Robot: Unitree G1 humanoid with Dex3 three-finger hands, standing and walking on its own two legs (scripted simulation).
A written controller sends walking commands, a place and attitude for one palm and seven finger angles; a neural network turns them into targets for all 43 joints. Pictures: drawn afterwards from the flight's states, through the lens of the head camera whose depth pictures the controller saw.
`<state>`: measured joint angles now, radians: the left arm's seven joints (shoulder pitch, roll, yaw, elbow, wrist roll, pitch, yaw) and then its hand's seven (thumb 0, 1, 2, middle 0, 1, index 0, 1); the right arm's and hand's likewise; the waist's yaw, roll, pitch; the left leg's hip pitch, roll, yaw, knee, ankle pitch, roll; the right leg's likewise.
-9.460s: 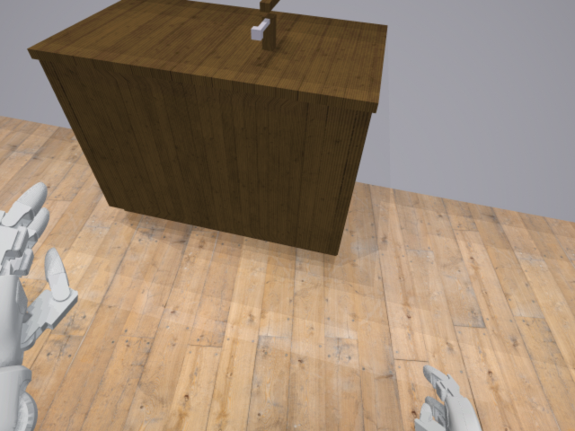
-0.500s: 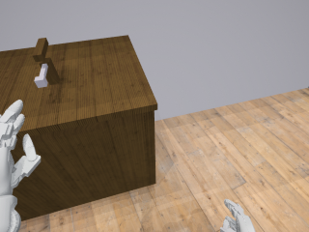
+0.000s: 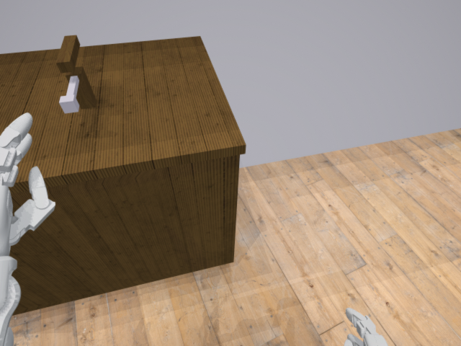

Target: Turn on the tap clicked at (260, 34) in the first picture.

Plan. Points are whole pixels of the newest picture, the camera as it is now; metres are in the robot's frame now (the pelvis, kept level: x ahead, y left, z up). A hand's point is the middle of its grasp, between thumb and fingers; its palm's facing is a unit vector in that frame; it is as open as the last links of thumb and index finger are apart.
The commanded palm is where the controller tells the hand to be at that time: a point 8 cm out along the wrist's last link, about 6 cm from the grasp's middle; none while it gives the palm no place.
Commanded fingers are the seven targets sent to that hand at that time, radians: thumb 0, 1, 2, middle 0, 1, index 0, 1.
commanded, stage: look again from close up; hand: left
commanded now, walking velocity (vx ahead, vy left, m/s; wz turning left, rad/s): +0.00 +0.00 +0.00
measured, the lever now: (69, 104) +0.54 +0.41 +0.11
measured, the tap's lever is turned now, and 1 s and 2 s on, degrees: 0 0 0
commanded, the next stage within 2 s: shuffle to correct the standing spot in 0.24 s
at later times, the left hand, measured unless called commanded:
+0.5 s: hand (55, 173) +0.29 +0.28 +0.18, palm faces +0.40 -0.84 -0.36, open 7.4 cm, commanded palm +0.23 +0.31 +0.18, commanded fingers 0.00 0.90 0.90 -0.20 -0.30 -0.20 -0.30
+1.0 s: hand (34, 154) +0.33 +0.33 +0.17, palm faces +0.42 -0.84 -0.35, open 7.4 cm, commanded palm +0.29 +0.37 +0.18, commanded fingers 0.00 0.90 0.90 -0.20 -0.30 -0.20 -0.30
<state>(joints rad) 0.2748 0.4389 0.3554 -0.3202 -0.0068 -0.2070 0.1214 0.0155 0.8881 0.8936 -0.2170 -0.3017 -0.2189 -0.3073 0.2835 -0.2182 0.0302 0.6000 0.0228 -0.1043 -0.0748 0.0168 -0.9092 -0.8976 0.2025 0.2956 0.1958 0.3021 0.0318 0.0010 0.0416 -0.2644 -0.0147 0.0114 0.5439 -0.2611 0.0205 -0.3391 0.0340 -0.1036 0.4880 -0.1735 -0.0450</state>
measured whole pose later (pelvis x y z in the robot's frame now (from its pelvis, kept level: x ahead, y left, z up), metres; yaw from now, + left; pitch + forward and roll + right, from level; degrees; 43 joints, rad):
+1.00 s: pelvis +0.12 +0.10 -0.03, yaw -1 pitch -3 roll -2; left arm 0.44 0.36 0.40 -0.61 -0.05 -0.23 0.13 0.01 0.89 0.89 -0.21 -0.30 -0.21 -0.31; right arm 0.19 -0.24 -0.02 0.58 0.01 -0.06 -0.01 0.02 -0.91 -0.90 0.21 0.30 0.20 0.30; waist 0.03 0.00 0.09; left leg -0.44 0.05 -0.02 0.81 -0.31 0.00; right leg -0.29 -0.04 -0.01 0.86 -0.49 0.01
